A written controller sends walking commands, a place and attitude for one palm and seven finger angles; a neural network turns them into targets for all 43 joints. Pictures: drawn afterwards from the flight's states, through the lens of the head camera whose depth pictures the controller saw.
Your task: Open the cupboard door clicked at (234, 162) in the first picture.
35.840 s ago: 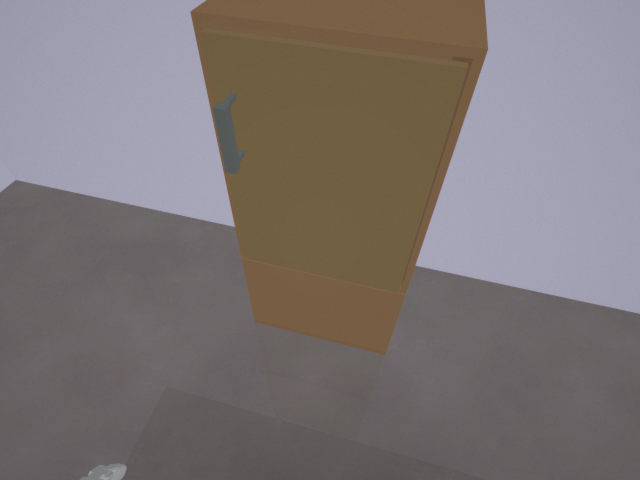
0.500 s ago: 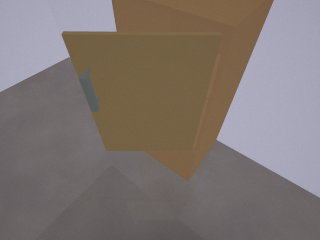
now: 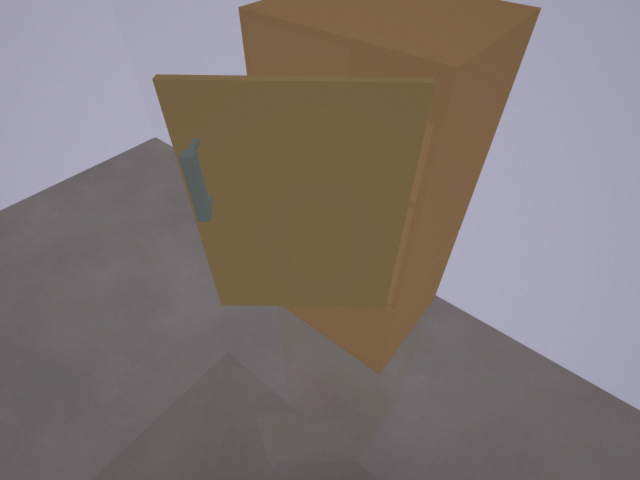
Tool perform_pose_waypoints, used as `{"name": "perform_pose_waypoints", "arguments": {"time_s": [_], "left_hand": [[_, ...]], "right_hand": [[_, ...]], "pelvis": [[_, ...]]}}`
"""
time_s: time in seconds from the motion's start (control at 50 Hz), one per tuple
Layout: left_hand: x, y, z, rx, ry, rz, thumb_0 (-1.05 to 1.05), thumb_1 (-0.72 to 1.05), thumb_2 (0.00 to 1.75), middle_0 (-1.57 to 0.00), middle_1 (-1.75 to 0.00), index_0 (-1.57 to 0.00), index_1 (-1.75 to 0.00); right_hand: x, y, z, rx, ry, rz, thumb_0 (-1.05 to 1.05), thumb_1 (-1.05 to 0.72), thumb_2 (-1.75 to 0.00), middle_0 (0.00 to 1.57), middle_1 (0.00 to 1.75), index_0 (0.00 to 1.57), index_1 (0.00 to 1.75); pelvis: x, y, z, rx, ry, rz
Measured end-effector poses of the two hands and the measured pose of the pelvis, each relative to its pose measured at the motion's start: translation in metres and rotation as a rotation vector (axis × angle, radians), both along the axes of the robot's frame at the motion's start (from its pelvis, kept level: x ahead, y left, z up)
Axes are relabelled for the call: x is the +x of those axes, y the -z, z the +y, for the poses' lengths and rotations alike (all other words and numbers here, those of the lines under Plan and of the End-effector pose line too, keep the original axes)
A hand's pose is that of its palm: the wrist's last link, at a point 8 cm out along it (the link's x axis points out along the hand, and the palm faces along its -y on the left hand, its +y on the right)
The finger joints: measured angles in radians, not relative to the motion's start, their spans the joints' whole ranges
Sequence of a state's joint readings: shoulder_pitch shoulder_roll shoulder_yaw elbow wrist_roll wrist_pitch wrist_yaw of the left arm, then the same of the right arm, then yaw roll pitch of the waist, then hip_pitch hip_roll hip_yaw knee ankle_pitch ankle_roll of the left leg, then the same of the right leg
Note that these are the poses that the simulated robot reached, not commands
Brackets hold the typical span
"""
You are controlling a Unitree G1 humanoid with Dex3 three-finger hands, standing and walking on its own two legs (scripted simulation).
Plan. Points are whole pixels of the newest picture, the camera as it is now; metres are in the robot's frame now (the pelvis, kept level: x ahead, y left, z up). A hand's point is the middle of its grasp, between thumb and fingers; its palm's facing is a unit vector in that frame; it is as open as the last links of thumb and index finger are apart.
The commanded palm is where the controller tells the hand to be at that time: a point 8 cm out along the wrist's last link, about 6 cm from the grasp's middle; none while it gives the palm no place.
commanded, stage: come to a stop and stand still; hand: left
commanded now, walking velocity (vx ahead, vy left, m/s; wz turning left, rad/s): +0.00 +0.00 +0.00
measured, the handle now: (199, 180) +0.57 +0.26 +0.06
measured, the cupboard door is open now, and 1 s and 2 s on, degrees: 38 38 38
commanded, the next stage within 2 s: look again from close up in 0.36 s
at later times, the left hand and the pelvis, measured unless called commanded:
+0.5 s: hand out of the picture -0.01 +0.15 -0.17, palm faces +0.05 -0.98 -0.18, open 7.4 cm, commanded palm none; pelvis +0.00 -0.02 +0.01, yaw +2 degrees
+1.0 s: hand out of the picture +0.01 +0.15 -0.17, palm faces +0.07 -0.98 -0.16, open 7.3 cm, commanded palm none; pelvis +0.02 -0.01 +0.01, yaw +2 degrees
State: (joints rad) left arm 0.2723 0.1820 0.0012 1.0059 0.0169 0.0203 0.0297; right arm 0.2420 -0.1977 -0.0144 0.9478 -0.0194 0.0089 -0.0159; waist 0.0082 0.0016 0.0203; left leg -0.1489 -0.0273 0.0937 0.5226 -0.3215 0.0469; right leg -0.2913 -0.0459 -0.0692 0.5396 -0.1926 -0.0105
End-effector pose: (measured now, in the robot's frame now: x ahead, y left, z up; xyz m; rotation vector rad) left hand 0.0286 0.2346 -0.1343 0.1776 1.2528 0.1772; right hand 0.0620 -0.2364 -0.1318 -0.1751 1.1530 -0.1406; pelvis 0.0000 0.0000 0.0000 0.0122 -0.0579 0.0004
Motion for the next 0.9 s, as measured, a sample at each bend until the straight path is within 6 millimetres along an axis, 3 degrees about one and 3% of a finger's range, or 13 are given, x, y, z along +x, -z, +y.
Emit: {"name": "perform_pose_waypoints", "arguments": {"time_s": [0.1,0.24,0.38,0.48,0.62,0.9], "left_hand": [[-0.031,-0.003,-0.004,-0.001,-0.02,0.048,0.01,0.9,0.9,-0.2,-0.3,-0.2,-0.3],[-0.056,-0.001,-0.015,-0.019,-0.051,0.113,0.01,0.9,0.9,-0.2,-0.3,-0.2,-0.3],[-0.054,0.001,-0.028,-0.044,-0.054,0.132,0.01,0.9,0.9,-0.2,-0.3,-0.2,-0.3],[-0.042,0.004,-0.037,-0.059,-0.044,0.126,0.01,0.91,0.9,-0.2,-0.3,-0.2,-0.3],[-0.032,0.004,-0.036,-0.055,-0.042,0.124,0.02,0.93,0.9,-0.2,-0.3,-0.2,-0.3],[-0.028,0.005,-0.037,-0.065,-0.06,0.128,0.02,0.93,0.9,-0.2,-0.3,-0.2,-0.3]], "right_hand": [[-0.013,0.001,-0.001,0.015,-0.018,0.027,0.0,-0.91,-0.9,0.2,0.3,0.2,0.3],[-0.053,0.005,-0.004,0.021,-0.007,0.148,0.0,-0.9,-0.9,0.2,0.3,0.2,0.3],[-0.092,0.007,-0.001,0.032,0.023,0.276,0.0,-0.9,-0.9,0.2,0.3,0.19,0.3],[-0.106,0.006,0.006,0.047,0.042,0.324,0.0,-0.91,-0.9,0.2,0.3,0.19,0.3],[-0.101,0.007,0.017,0.071,0.051,0.328,0.0,-0.91,-0.9,0.2,0.3,0.19,0.3],[-0.053,0.007,0.02,0.061,0.022,0.243,0.0,-0.91,-0.9,0.2,0.3,0.2,0.3]], "pelvis": [[-0.006,-0.003,-0.005,0.001,-0.008,0.013],[-0.007,-0.005,-0.011,0.001,-0.025,0.025],[-0.003,-0.007,-0.014,0.0,-0.03,0.031],[0.001,-0.007,-0.016,0.0,-0.03,0.03],[0.008,-0.008,-0.017,-0.004,-0.03,0.025],[0.018,-0.009,-0.014,-0.01,-0.03,0.023]]}}
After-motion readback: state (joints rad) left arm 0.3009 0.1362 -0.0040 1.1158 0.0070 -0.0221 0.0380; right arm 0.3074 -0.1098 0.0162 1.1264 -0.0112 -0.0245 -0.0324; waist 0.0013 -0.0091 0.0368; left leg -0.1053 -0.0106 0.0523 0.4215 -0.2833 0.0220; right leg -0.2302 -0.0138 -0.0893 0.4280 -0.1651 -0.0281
